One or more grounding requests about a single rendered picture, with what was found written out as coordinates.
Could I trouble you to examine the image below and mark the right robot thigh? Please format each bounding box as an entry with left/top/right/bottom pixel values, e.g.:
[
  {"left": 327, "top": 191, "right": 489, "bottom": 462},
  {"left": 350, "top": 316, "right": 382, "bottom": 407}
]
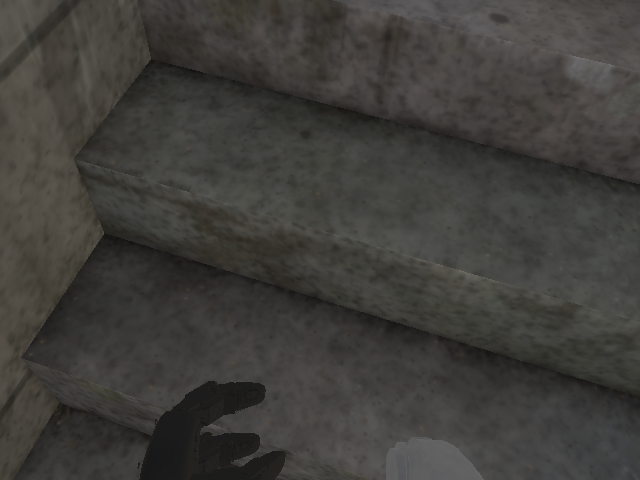
[{"left": 386, "top": 439, "right": 484, "bottom": 480}]

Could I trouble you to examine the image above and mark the left robot hand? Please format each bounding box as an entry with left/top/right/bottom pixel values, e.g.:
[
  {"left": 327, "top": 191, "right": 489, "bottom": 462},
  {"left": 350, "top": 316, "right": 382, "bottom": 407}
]
[{"left": 137, "top": 381, "right": 286, "bottom": 480}]

